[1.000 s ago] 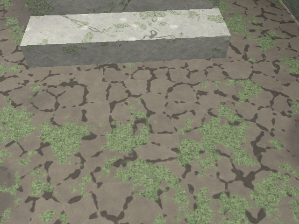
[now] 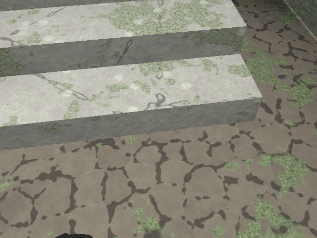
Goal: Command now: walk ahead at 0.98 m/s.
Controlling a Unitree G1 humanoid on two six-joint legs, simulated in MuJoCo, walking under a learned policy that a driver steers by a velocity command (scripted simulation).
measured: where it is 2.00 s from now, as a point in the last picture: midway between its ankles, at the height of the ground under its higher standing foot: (132, 189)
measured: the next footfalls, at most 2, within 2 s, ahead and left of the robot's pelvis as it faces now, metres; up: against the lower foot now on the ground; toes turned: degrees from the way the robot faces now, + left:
right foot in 0.14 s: +0.35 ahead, -0.08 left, +0.00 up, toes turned -3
left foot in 0.56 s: +0.77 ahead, +0.07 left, +0.00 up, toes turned +2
